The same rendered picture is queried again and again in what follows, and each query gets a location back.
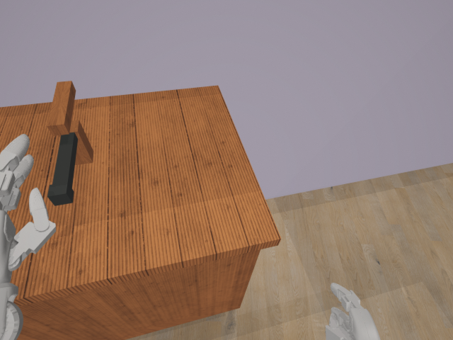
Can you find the left robot forearm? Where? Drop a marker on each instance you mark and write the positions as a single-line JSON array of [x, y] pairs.
[[11, 317]]

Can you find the robot right hand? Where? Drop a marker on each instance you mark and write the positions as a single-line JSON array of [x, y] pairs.
[[359, 325]]

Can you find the counter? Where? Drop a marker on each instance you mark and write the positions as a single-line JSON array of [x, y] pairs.
[[167, 219]]

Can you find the robot left hand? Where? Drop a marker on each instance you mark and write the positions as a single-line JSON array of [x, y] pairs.
[[14, 169]]

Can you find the tap lever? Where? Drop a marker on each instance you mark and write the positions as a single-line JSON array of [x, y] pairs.
[[61, 192]]

